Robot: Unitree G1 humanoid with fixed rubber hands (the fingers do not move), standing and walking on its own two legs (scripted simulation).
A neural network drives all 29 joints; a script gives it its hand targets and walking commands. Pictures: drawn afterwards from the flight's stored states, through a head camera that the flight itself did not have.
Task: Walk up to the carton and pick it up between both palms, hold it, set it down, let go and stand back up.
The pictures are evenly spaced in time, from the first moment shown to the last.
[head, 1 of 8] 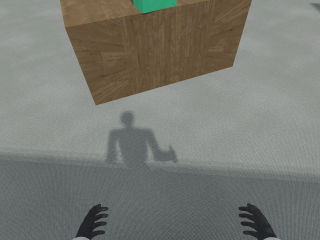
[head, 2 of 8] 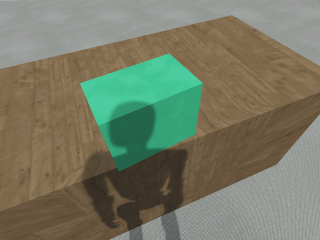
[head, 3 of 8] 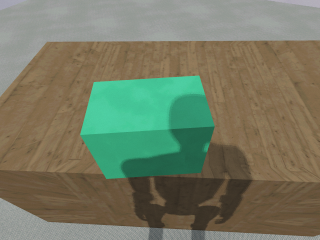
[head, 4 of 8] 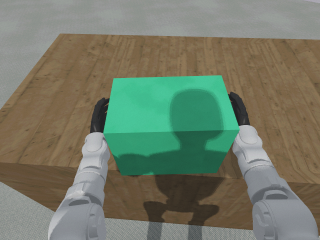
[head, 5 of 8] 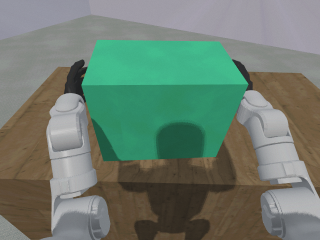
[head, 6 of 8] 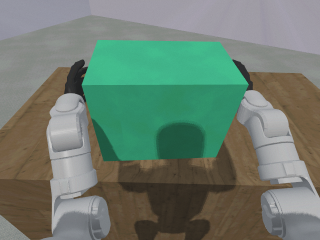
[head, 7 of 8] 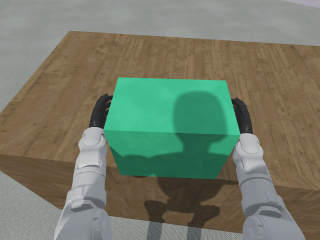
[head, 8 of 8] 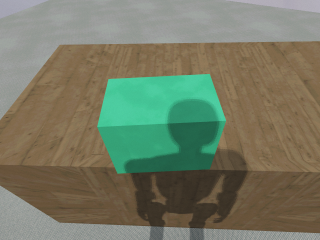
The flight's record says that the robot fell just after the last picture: no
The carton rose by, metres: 0.18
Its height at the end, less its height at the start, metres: +0.00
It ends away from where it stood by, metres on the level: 0.04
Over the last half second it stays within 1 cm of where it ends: yes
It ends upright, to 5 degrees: yes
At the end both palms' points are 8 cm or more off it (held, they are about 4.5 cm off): yes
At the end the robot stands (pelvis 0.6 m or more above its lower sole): yes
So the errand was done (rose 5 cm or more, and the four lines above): yes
